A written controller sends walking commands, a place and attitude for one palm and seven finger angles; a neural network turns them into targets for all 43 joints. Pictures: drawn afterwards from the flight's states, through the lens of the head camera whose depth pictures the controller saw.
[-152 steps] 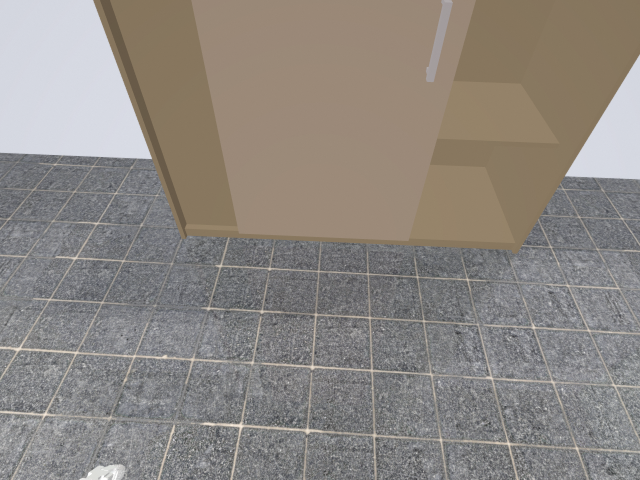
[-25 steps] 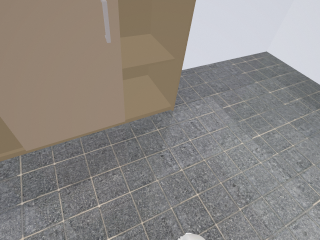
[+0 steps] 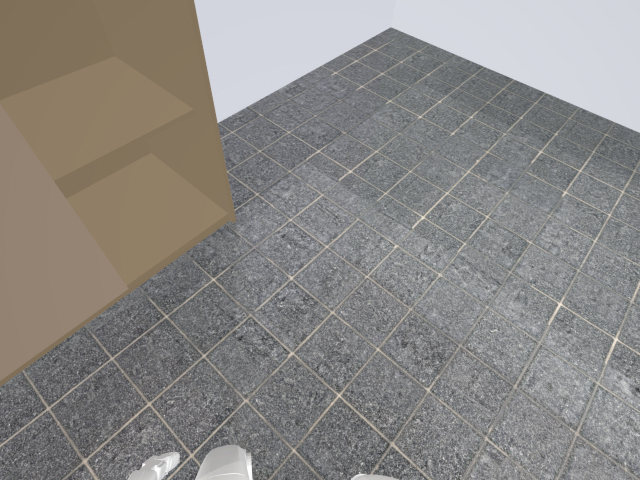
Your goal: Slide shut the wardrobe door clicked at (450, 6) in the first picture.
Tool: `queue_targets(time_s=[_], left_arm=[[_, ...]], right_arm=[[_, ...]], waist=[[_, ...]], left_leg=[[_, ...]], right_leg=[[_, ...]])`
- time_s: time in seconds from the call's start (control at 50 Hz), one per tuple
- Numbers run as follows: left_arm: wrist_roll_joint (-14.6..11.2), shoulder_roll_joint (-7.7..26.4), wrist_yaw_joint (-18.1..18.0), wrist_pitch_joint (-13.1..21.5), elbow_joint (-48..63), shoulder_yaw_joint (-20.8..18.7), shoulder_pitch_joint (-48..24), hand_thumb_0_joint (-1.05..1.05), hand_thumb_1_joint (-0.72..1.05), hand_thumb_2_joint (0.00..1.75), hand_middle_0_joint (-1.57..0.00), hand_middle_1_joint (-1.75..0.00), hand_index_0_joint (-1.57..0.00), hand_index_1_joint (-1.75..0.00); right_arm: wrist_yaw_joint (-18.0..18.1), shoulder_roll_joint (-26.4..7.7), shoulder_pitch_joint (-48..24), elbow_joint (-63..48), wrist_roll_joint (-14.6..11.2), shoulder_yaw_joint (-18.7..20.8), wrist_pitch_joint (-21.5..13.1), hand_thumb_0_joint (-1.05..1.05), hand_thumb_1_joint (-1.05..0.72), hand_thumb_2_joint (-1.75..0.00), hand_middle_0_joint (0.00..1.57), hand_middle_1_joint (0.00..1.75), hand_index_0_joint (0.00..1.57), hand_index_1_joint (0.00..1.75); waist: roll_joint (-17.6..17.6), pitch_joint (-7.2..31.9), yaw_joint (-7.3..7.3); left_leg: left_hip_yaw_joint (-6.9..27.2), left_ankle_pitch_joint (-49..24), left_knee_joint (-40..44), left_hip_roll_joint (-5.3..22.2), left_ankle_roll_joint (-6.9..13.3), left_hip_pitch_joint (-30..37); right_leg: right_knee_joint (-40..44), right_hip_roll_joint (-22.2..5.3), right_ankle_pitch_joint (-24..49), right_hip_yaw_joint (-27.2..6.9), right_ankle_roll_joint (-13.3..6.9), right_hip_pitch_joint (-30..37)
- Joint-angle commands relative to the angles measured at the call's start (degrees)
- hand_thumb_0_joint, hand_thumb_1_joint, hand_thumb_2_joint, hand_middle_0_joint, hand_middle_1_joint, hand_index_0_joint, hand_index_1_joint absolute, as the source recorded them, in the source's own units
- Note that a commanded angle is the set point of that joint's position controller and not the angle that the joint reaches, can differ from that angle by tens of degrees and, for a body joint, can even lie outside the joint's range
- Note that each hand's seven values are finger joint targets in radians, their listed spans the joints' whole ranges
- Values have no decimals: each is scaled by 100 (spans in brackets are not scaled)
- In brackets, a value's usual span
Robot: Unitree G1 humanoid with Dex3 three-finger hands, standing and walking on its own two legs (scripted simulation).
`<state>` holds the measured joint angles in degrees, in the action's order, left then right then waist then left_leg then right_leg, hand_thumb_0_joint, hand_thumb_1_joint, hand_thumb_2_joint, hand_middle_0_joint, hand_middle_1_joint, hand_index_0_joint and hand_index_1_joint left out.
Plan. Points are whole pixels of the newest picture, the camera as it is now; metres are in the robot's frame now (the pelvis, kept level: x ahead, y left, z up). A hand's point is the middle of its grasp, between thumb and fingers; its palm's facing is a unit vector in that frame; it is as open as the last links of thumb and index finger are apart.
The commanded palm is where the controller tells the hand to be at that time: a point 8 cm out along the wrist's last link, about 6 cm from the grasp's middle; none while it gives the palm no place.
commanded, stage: walk to a spot facing it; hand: left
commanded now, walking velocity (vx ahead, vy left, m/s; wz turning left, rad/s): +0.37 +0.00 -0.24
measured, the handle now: out of the picture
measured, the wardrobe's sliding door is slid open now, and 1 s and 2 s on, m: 0.45 0.45 0.45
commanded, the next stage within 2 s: turn to face it in 0.56 s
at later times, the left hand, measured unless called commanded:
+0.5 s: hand (157, 396) +0.26 +0.25 -0.17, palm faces -0.12 -0.98 -0.13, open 7.4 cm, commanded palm none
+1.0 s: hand (247, 259) +0.51 +0.13 -0.15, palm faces -0.28 -0.94 -0.18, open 7.4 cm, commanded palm none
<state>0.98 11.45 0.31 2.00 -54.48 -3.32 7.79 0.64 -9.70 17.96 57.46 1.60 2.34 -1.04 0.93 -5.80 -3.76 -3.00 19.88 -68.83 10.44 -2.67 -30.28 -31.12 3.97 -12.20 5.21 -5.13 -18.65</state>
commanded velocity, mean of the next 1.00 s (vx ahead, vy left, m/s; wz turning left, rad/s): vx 0.11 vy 0.00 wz -0.10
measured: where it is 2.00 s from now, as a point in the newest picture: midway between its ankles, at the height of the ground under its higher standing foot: (311, 434)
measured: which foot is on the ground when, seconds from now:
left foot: up 0.00-0.20, down 0.22-0.74, up 0.76-1.00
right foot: down 0.00-0.24, up 0.26-0.72, down 0.74-1.00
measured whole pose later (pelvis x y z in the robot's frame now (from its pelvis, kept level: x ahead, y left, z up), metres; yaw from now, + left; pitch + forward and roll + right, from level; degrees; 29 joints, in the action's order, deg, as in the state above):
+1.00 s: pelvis +0.33 +0.01 +0.00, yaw -15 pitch -1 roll -1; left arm 1.3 8.0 -1.6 0.0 -54.8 -1.9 4.4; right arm 0.9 -7.5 16.0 58.6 1.3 2.1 2.4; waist -0.8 -3.1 -3.5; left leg -4.5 26.3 -57.6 6.2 -2.4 -25.3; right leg -32.0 -3.3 -14.2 13.5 -3.0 -16.7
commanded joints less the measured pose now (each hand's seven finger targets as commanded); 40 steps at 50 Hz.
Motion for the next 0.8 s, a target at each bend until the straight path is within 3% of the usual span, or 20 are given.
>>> queue_targets(time_s=[0.0,0.12,0.18,0.2,0.22,0.24,0.26,0.28,0.3,0.36,0.44,0.56,0.62,0.66,0.68,0.7,0.72,0.74,0.76,0.78], left_arm=[[44,804,-12,114,215,-188,383,0,90,90,-20,-30,-20,-30],[38,944,-3,135,89,-203,899,0,90,90,-20,-30,-20,-30],[-16,889,-3,98,107,-207,852,0,90,90,-20,-30,-20,-30],[-31,640,29,87,195,-177,837,0,90,90,-20,-30,-20,-30],[-52,272,85,102,309,-113,899,0,90,90,-20,-30,-20,-30],[34,535,30,75,340,-148,705,0,90,90,-20,-30,-20,-30],[52,600,71,87,313,-212,396,0,90,90,-20,-30,-20,-30],[66,488,138,70,251,-226,453,0,90,90,-20,-30,-20,-30],[88,384,167,6,144,-227,679,0,90,90,-20,-30,-20,-30],[88,188,167,-164,-23,-230,1107,0,90,90,-20,-30,-20,-30],[84,45,167,-292,32,-244,927,0,90,90,-20,-30,-20,-30],[69,-39,194,-312,281,-180,-16,0,90,90,-20,-30,-20,-30],[64,43,172,-278,344,-180,-6,0,90,90,-20,-30,-20,-30],[108,138,100,-180,236,-165,416,0,90,90,-20,-30,-20,-30],[123,252,52,-100,51,-178,1048,0,90,90,-20,-30,-20,-30],[155,719,-36,1,-159,-252,1705,0,90,90,-20,-30,-20,-30],[84,1214,-114,69,-325,-334,2074,0,90,90,-20,-30,-20,-30],[-43,1180,-169,37,-244,-244,1929,0,90,90,-20,-30,-20,-30],[-16,1117,-203,33,-178,-225,1444,0,90,90,-20,-30,-20,-30],[-8,862,-235,13,-63,-143,951,0,90,90,-20,-30,-20,-30]], right_arm=[[-84,-344,410,-313,31,143,10,0,-90,-90,20,30,20,30],[-166,-415,-631,-701,-6,139,-202,0,-90,-90,20,30,20,30],[-94,-607,-136,-547,-13,183,-308,0,-90,-90,20,30,20,30],[-25,-1033,544,-374,27,287,-350,0,-90,-90,20,30,20,30],[-10,-1654,1146,-265,110,421,-331,0,-90,-90,20,30,20,30],[41,-1486,1139,-246,65,355,-286,0,-90,-90,20,30,20,30],[53,-1155,839,-305,27,266,-301,0,-90,-90,20,30,20,30],[49,-952,478,-398,18,193,-333,0,-90,-90,20,30,20,30],[56,-777,179,-421,4,145,-369,0,-90,-90,20,30,20,30],[106,-559,159,-324,-50,90,-451,0,-90,-90,20,30,20,30],[148,-563,368,-175,-64,112,-402,0,-90,-90,20,30,20,30],[148,-674,622,12,-8,179,-233,0,-90,-90,20,30,20,30],[139,-817,459,-9,-15,267,-159,0,-90,-90,20,30,20,30],[121,-883,503,0,-34,274,-135,0,-90,-90,20,30,20,30],[104,-915,430,14,-73,259,-139,0,-90,-90,20,30,20,30],[59,-699,531,3,-157,208,-129,0,-90,-90,20,30,20,30],[81,-247,708,-83,-222,118,-139,0,-90,-90,20,30,20,30],[163,-345,545,-144,-214,87,-67,0,-90,-90,20,30,20,30],[145,-194,545,-90,-186,67,-9,0,-90,-90,20,30,20,30],[134,-276,515,-23,-129,74,55,0,-90,-90,20,30,20,30]], waist=[[504,415,131],[511,354,500],[91,512,198],[-627,815,-120],[-2049,996,-248],[-2027,937,-313],[-1050,434,-212],[-605,134,17],[-468,91,241],[-734,360,446],[-833,323,422],[-1057,101,137],[-1195,177,243],[-1034,550,419],[-966,947,753],[-136,1597,1006],[1085,2295,984],[465,2378,947],[824,2142,769],[744,1561,619]], left_leg=[[-108,-710,982,-44,-84,321],[-190,-524,2843,-405,24,522],[-324,-676,4060,-587,73,2203],[694,-98,4572,133,348,3338],[2502,466,5389,1733,927,4037],[3024,1170,5761,2047,1043,3590],[2602,1127,5853,1831,1014,3000],[1902,695,5884,1583,875,2654],[1191,26,5853,1331,668,2430],[-190,-2306,5527,900,463,2412],[-853,-4083,5232,870,537,2747],[-1364,-4549,4876,879,752,3159],[-1505,-5010,4416,1046,775,3378],[-1457,-5688,3537,1006,687,3218],[-1498,-5466,2742,817,532,2973],[-1449,-3792,1384,470,291,1891],[-1054,1435,-346,-530,12,252],[116,1687,-669,-541,110,488],[362,1425,-763,-465,105,363],[352,1173,-679,-383,95,366]], right_leg=[[1993,-1387,-849,-1389,-532,-599],[1647,-1550,-527,-1808,-581,358],[705,-1192,-36,-1562,-297,-122],[-611,-720,-77,-1206,-51,-899],[-2517,-90,-1861,-242,297,-2083],[-3630,-385,-1933,-678,314,-2291],[-4113,-617,-1371,-768,312,-2441],[-4210,-804,-897,-726,346,-2409],[-4193,-892,-515,-694,412,-2219],[-4106,-915,-56,-516,589,-1854],[-3631,-918,97,-190,725,-2104],[-1844,-772,24,272,687,-1880],[-1215,-597,-140,407,494,-1472],[-674,-347,-72,520,329,-402],[-72,-306,558,537,281,545],[100,-1116,2664,-258,47,2132],[-71,-2858,5952,-2351,-809,3471],[210,-2987,6323,-2082,-1092,2893],[484,-2919,4959,-1990,-1079,2418],[781,-2751,3980,-1691,-931,1734]])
